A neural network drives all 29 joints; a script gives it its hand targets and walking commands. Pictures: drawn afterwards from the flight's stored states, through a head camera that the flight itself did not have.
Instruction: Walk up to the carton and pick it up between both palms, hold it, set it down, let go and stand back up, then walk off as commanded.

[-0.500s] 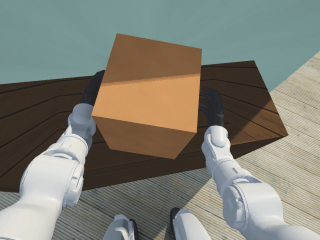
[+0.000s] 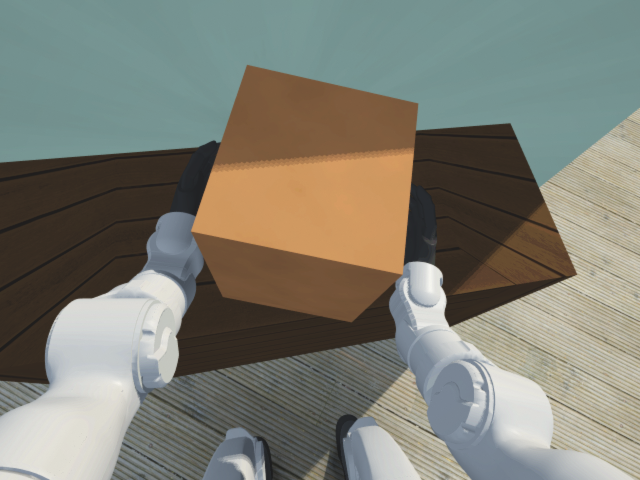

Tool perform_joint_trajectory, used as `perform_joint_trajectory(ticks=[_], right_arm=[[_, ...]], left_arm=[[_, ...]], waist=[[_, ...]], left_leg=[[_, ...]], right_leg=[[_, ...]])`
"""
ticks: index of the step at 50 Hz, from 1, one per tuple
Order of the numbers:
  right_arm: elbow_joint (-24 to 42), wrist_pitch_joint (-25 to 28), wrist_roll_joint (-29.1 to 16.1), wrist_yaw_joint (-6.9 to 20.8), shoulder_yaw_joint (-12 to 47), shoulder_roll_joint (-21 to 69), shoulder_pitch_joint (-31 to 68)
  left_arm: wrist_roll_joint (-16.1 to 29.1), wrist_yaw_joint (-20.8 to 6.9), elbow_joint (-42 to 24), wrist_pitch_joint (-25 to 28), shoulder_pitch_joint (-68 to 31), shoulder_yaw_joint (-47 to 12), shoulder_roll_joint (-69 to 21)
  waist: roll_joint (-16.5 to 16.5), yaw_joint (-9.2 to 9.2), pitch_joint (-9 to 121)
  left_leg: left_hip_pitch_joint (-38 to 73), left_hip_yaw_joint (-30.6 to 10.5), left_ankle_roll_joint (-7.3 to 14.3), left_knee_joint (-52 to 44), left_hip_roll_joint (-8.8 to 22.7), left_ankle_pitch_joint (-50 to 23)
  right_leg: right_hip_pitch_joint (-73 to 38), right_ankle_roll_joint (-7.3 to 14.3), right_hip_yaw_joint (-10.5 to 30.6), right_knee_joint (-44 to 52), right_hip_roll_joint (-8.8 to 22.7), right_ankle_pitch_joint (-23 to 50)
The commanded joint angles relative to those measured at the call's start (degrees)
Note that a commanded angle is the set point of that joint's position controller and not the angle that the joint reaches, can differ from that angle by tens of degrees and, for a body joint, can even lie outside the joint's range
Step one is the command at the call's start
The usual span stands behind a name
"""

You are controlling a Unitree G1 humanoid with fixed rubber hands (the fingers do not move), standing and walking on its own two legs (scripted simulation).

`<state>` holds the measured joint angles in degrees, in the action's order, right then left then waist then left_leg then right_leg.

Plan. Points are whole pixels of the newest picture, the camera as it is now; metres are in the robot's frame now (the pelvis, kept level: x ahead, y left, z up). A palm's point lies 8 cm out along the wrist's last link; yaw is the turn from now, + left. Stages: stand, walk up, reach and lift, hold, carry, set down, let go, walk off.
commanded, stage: reach and lift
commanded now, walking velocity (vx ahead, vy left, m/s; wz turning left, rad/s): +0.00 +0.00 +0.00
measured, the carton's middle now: (307, 213) +0.44 -0.01 -0.03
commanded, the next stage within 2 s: none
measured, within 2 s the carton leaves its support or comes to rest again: neither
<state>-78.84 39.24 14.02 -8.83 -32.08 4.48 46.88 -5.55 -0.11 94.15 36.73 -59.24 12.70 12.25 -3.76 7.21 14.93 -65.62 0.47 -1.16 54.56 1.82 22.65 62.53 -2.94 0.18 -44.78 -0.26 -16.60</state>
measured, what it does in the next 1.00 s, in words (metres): stands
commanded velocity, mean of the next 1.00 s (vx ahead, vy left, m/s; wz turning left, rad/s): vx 0.00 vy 0.00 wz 0.00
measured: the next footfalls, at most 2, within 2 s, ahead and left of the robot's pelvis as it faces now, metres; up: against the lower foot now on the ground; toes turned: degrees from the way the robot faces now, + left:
none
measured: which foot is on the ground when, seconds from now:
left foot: down 0.00-1.00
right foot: down 0.00-1.00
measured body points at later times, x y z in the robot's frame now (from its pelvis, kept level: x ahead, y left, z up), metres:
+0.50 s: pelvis +0.00 +0.00 +0.00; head +0.17 +0.03 +0.42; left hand +0.47 +0.13 -0.03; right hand +0.40 -0.16 -0.03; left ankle -0.01 +0.08 -0.67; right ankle +0.02 -0.17 -0.68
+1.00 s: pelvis +0.00 +0.00 +0.00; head +0.17 +0.03 +0.42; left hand +0.47 +0.13 -0.03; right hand +0.40 -0.16 -0.03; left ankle -0.01 +0.08 -0.67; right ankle +0.02 -0.17 -0.68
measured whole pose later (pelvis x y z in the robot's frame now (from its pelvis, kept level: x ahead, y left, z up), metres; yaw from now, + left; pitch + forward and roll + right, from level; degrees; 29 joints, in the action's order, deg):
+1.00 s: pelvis +0.00 +0.00 +0.00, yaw +0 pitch +34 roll -5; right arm -81.5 42.8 14.3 -10.0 -32.8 4.5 47.2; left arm -5.4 0.0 96.0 39.0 -59.8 13.0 12.2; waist -3.6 7.2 14.4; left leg -65.6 0.5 -1.2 54.6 1.8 22.7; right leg 62.5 -2.9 0.2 -44.8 -0.3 -16.7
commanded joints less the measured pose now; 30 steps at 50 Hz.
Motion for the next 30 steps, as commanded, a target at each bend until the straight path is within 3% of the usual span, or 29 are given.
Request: perform_joint_trajectory(ticks=[1, 2, 3, 6, 7, 8, 9, 10, 11, 12, 13, 15, 17, 18, 19, 20, 21, 22, 23, 24, 26, 27, 28, 29, 30], right_arm=[[-6.1, 2.8, 16.2, 8.6, 7.7, 30.6, 27.6], [-4.6, 3.1, 16.3, 8.7, 8.9, 31.3, 27.5], [-6.0, 2.7, 15.8, 8.9, 8.8, 31.6, 26.0], [-6.6, 2.8, 16.0, 8.2, 8.1, 31.0, 26.1], [-6.1, 2.7, 15.3, 8.5, 10.1, 31.3, 26.2], [-7.9, 2.7, 15.4, 8.8, 9.0, 30.9, 27.8], [-7.6, 3.2, 16.1, 8.8, 9.1, 30.9, 27.8], [-6.7, 2.8, 16.0, 8.5, 8.5, 30.7, 28.0], [-6.9, 3.5, 15.6, 8.4, 9.2, 31.6, 26.1], [-7.6, 3.4, 15.5, 8.3, 9.0, 30.7, 27.7], [-6.2, 3.5, 15.9, 8.5, 8.5, 29.9, 27.4], [-8.1, 2.8, 14.8, 8.8, 8.1, 29.8, 27.2], [-8.1, 3.0, 14.1, 8.4, 9.2, 29.8, 25.5], [-10.1, 3.0, 13.9, 8.7, 9.3, 29.2, 27.1], [-10.5, 3.0, 14.2, 8.7, 8.5, 27.7, 26.8], [-9.1, 2.9, 15.0, 8.6, 9.9, 30.1, 26.7], [-8.3, 3.2, 15.1, 8.6, 10.2, 31.5, 26.8], [-8.8, 3.9, 14.1, 8.7, 9.7, 29.4, 29.1], [-10.6, 3.8, 14.2, 8.2, 9.4, 29.3, 25.9], [-8.7, 3.6, 13.5, 8.3, 10.5, 29.4, 26.2], [-9.0, 3.2, 14.0, 8.0, 9.7, 29.2, 26.9], [-7.9, 3.3, 13.2, 8.0, 9.6, 29.2, 28.4], [-8.8, 2.9, 14.3, 7.8, 10.7, 30.2, 26.0], [-7.8, 3.0, 13.1, 8.0, 10.9, 29.3, 27.4], [-8.4, 2.8, 12.9, 7.9, 9.9, 28.9, 27.2]], left_arm=[[-9.3, -8.0, 4.4, 3.7, -27.2, -3.4, -33.9], [-9.6, -8.3, 5.6, 3.3, -24.6, -1.6, -33.4], [-8.9, -7.9, 3.9, 3.6, -24.8, -3.5, -33.8], [-8.7, -8.1, 5.1, 3.1, -25.6, -3.0, -33.2], [-8.4, -8.0, 5.1, 3.1, -23.7, -3.7, -33.9], [-9.4, -7.5, 5.8, 3.0, -26.4, -3.7, -34.3], [-8.8, -7.5, 5.4, 3.2, -25.7, -4.0, -34.4], [-8.6, -7.3, 4.3, 3.8, -26.3, -3.7, -34.1], [-8.0, -7.4, 5.1, 4.1, -25.5, -4.7, -33.4], [-8.6, -7.4, 6.0, 3.8, -25.2, -4.2, -34.4], [-9.1, -7.4, 6.6, 3.9, -25.0, -2.9, -33.3], [-9.6, -6.9, 5.7, 3.6, -26.2, -2.9, -33.8], [-8.9, -7.5, 6.5, 3.5, -25.2, -3.1, -33.2], [-9.1, -6.7, 5.1, 3.7, -25.6, -4.4, -34.0], [-8.8, -7.3, 6.7, 3.7, -25.2, -3.9, -33.8], [-8.8, -7.0, 6.1, 3.8, -26.4, -4.4, -34.5], [-9.2, -7.0, 6.4, 3.7, -25.3, -2.9, -33.7], [-9.1, -6.4, 6.3, 3.5, -26.1, -4.5, -34.1], [-8.9, -7.0, 7.6, 3.4, -24.0, -4.5, -35.1], [-8.3, -7.4, 6.9, 3.6, -23.9, -4.4, -34.8], [-8.2, -7.0, 7.5, 3.7, -25.1, -5.0, -33.9], [-6.7, -6.9, 7.0, 3.8, -26.0, -5.5, -34.1], [-7.7, -7.1, 8.2, 3.2, -23.9, -4.3, -35.0], [-6.9, -6.6, 7.6, 3.7, -25.7, -4.7, -32.9], [-6.4, -7.2, 8.3, 3.8, -25.8, -4.5, -33.0]], waist=[[-7.7, -1.02, 33.7], [-6.9, -2.57, 32.0], [-8.3, -1.58, 32.7], [-7.2, -1.02, 31.1], [-7.2, -2.18, 32.4], [-9.3, -1.46, 32.6], [-6.6, -1.14, 33.5], [-7.2, -2.20, 34.7], [-8.2, -0.62, 34.8], [-7.7, -0.42, 35.1], [-7.8, -1.73, 34.1], [-7.6, -1.59, 32.1], [-7.2, -0.95, 32.4], [-9.2, -0.49, 30.8], [-7.9, -0.29, 31.3], [-8.6, -1.05, 33.0], [-8.1, -3.23, 33.3], [-9.1, -1.66, 34.4], [-9.2, -0.92, 32.4], [-7.9, -1.25, 32.7], [-8.1, -1.09, 31.9], [-7.0, -0.23, 35.2], [-5.5, -1.02, 33.6], [-6.8, -2.39, 35.7], [-7.0, -1.20, 34.8]], left_leg=[[42.0, -1.2, -6.8, 0.7, 0.2, -49.2], [40.5, -0.6, -6.2, 0.6, 0.3, -47.2], [39.6, -0.2, -6.6, 0.7, 0.0, -47.6], [40.1, 0.2, -6.5, 0.0, -0.2, -45.2], [40.6, 0.0, -6.4, 0.1, -0.1, -45.5], [41.7, -1.1, -6.8, -0.8, 0.6, -45.8], [41.1, -1.0, -6.8, -0.5, 0.7, -45.7], [39.9, -0.2, -6.5, -0.1, -0.2, -44.3], [39.6, 0.1, -6.4, 0.6, -0.3, -45.9], [39.7, -1.1, -6.5, 0.9, 0.4, -46.8], [40.0, -0.4, -6.3, 0.5, 0.1, -46.0], [39.6, -0.9, -6.3, -0.1, 0.4, -43.6], [40.4, -0.5, -6.2, -0.3, -0.1, -45.8], [42.2, -1.2, -7.1, -0.4, 0.9, -47.4], [41.5, -1.5, -6.8, 0.3, 1.0, -46.9], [41.5, -0.3, -6.9, 0.2, 0.5, -46.0], [39.1, 0.7, -6.3, 0.2, -0.3, -45.9], [40.8, -1.5, -7.2, 0.4, 0.8, -49.5], [40.8, -0.6, -7.0, 0.5, 0.1, -49.3], [37.3, -0.4, -6.3, 1.2, 0.0, -46.9], [39.7, -0.5, -6.5, 0.2, 0.3, -47.0], [39.4, -0.7, -6.4, -0.3, 0.2, -43.8], [39.4, -0.3, -5.7, -0.1, 0.2, -43.1], [36.5, 0.4, -5.6, 0.4, -0.5, -43.4], [34.7, 0.3, -5.5, 0.5, -0.4, -41.4]], right_leg=[[-15.9, 3.5, -8.1, 0.7, -3.8, 21.7], [-16.3, 3.4, -8.1, 0.8, -3.7, 21.7], [-16.3, 3.7, -7.8, 0.5, -4.1, 23.3], [-16.8, 4.0, -8.0, 1.8, -4.1, 21.0], [-17.9, 4.1, -7.8, 1.9, -4.0, 22.0], [-15.3, 3.8, -8.2, 1.2, -4.2, 19.1], [-15.9, 3.9, -8.2, 1.7, -4.2, 19.6], [-16.5, 3.8, -8.3, 1.3, -4.3, 20.0], [-16.1, 4.2, -8.4, 1.3, -4.2, 23.5], [-15.4, 3.8, -8.0, 1.2, -4.4, 23.3], [-16.3, 4.0, -8.3, 1.2, -4.4, 21.4], [-14.9, 4.2, -8.0, 1.3, -4.5, 19.1], [-16.6, 4.1, -8.0, 2.2, -4.5, 22.8], [-14.7, 3.9, -8.2, 1.7, -4.5, 21.2], [-13.8, 4.3, -8.5, 2.4, -4.6, 20.1], [-15.0, 3.9, -8.4, 1.7, -4.3, 20.1], [-16.2, 4.0, -8.3, 1.5, -4.6, 21.3], [-13.7, 4.0, -8.3, 1.3, -4.8, 21.3], [-14.6, 4.2, -9.0, 1.9, -4.8, 22.7], [-16.5, 4.3, -8.6, 1.0, -4.5, 23.6], [-14.6, 3.6, -8.8, 1.5, -4.5, 23.1], [-15.0, 4.0, -8.4, 2.5, -4.8, 21.4], [-16.2, 3.8, -8.1, 2.2, -4.4, 22.2], [-17.1, 4.2, -8.6, 0.9, -4.6, 22.1], [-16.7, 4.5, -8.2, 0.9, -4.5, 22.5]])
